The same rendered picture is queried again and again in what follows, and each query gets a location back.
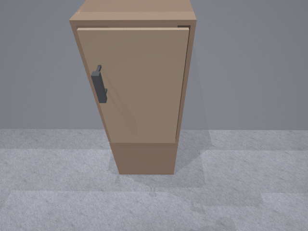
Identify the cupboard door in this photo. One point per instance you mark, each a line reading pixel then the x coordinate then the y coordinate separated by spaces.
pixel 142 70

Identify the handle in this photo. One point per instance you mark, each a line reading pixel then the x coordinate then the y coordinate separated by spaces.
pixel 98 85

